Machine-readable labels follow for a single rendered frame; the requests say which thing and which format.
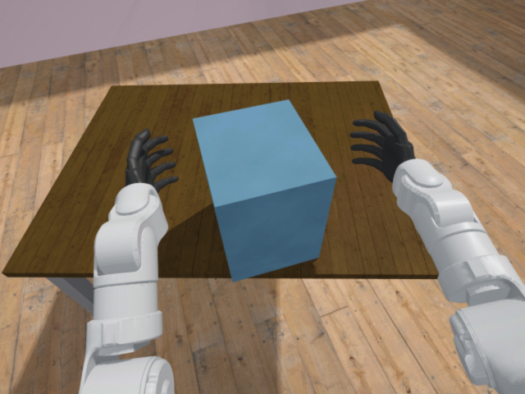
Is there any right robot upper arm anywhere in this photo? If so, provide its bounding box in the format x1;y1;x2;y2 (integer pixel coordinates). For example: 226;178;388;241
450;296;525;394

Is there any left robot upper arm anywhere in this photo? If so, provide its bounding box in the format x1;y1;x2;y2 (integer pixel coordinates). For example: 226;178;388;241
81;356;175;394

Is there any robot right forearm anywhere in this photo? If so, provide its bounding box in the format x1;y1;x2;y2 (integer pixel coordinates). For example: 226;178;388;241
392;158;525;307

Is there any robot left hand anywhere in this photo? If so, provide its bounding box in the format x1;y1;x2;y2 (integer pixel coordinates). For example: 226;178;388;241
126;128;179;193

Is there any table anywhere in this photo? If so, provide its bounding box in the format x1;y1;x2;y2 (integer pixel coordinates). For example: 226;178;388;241
2;80;439;315

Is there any carton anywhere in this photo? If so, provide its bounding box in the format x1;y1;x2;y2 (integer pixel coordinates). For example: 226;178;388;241
193;99;336;282

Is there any robot left forearm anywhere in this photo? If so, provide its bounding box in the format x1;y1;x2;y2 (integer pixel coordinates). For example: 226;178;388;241
79;183;168;394

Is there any robot right hand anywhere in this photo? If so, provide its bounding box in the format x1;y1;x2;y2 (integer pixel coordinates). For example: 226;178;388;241
349;111;415;183

